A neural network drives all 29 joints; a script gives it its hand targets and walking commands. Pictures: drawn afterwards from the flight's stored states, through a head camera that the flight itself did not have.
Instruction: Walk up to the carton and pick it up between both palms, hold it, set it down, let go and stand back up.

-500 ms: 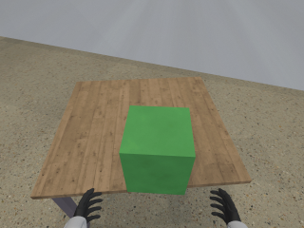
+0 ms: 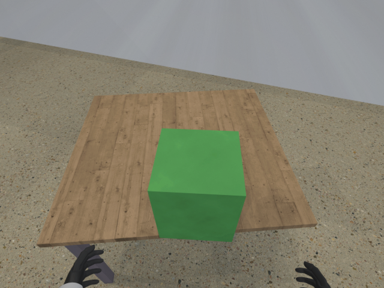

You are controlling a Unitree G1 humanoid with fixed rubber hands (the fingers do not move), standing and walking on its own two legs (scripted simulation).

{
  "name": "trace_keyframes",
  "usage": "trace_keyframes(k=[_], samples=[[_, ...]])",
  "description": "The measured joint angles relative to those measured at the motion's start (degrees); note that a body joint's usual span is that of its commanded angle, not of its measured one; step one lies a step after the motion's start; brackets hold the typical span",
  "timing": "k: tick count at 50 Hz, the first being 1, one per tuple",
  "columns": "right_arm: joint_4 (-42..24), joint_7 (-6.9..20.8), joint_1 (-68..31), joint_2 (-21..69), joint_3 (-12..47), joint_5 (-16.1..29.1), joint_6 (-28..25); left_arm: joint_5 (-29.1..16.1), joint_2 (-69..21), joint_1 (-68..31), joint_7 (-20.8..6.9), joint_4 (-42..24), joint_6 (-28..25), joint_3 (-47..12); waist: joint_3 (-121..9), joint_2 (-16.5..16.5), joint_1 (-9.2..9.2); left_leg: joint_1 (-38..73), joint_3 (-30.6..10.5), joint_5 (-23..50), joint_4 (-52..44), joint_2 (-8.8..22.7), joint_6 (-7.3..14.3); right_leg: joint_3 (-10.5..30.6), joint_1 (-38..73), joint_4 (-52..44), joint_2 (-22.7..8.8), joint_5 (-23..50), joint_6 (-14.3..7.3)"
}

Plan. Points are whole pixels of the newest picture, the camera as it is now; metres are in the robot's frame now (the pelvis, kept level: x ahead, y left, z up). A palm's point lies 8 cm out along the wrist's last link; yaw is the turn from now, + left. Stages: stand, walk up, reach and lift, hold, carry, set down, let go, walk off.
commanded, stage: stand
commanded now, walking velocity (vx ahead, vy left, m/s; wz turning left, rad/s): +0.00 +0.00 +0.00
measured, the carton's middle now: (197, 186) +0.39 -0.01 -0.07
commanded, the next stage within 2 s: none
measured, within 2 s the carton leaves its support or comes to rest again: neither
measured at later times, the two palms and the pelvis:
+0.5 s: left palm out of the picture +0.15 +0.26 -0.08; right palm out of the picture +0.11 -0.27 -0.11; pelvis +0.00 +0.00 +0.00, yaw +0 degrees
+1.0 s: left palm out of the picture +0.15 +0.26 -0.09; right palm out of the picture +0.10 -0.27 -0.11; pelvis +0.00 +0.00 +0.00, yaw +0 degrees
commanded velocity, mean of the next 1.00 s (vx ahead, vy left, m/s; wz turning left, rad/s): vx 0.00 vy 0.00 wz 0.00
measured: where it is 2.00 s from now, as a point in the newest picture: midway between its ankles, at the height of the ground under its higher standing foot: outside the picture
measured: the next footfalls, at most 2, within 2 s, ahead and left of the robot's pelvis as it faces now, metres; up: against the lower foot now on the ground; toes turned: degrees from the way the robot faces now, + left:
none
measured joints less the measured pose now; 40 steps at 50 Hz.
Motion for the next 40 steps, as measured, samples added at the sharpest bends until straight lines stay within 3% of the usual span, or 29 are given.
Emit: trace_keyframes(k=[40], samples=[[3.1,0.2,0.0,0.0,0.0,0.5,0.1,0.0,0.5,0.0,0.0,4.1,-0.4,0.0,0.0,0.0,0.00,0.0,0.0,0.0,0.0,0.0,0.0,0.0,0.0,0.0,0.0,0.0,0.0]])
